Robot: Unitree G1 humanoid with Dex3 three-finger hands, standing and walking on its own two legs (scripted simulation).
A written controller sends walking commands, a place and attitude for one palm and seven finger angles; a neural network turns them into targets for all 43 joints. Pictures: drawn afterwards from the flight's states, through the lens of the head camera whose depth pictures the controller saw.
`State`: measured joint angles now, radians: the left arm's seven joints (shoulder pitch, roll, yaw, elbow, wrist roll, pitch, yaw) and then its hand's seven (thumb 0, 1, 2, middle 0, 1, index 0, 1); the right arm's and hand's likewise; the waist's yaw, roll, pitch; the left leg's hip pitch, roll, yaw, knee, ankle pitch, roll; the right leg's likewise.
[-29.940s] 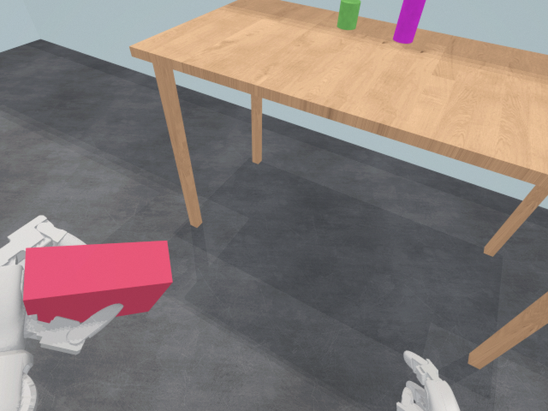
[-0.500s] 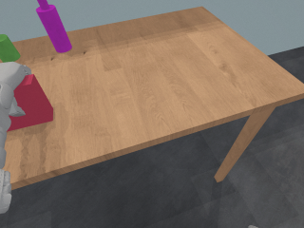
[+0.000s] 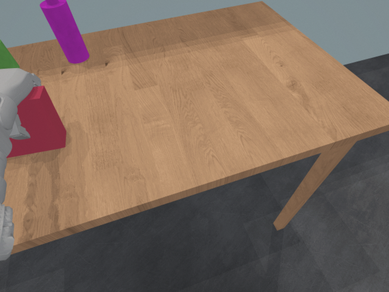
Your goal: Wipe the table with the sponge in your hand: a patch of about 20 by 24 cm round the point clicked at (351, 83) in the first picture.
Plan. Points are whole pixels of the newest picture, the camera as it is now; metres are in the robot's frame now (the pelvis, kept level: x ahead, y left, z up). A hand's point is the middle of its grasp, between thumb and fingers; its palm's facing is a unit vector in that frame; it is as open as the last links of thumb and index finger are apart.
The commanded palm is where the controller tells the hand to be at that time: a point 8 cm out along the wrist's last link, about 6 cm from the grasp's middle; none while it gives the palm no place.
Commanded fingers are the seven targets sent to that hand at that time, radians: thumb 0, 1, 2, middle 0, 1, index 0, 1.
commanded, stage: slide across to the middle lane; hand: left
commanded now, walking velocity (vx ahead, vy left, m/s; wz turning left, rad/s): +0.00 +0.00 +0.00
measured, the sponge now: (26, 131) +0.39 +0.38 +0.11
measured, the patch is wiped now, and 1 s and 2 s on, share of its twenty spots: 0.50 0.70 0.80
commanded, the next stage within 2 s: wipe back along the middle lane in 0.48 s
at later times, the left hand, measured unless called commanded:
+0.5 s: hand (51, 103) +0.42 +0.32 +0.16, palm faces -0.02 +0.03 -1.00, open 9.5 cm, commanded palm +0.40 +0.31 +0.22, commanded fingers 0.00 0.10 1.30 -1.20 -1.60 -1.20 -1.60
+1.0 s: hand (60, 114) +0.39 +0.29 +0.16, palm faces +0.02 +0.04 -1.00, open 9.4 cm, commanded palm +0.36 +0.29 +0.20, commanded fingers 0.00 0.10 1.30 -1.20 -1.60 -1.20 -1.60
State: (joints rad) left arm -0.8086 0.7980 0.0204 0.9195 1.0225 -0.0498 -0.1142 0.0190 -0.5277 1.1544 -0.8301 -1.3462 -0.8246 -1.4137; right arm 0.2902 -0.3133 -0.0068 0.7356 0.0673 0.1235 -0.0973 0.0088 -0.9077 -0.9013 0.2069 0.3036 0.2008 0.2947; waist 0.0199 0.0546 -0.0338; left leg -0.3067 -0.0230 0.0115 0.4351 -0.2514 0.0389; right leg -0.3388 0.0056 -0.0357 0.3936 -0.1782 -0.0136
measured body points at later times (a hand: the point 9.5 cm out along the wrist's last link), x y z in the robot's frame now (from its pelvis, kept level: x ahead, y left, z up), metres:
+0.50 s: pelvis +0.02 +0.01 +0.01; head +0.05 -0.01 +0.45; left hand +0.42 +0.31 +0.21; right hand +0.19 -0.23 -0.12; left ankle -0.03 +0.09 -0.74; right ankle +0.01 -0.12 -0.74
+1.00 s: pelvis +0.02 +0.00 +0.00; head +0.03 -0.04 +0.45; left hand +0.39 +0.28 +0.21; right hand +0.19 -0.25 -0.12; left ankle -0.03 +0.09 -0.74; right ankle +0.01 -0.12 -0.74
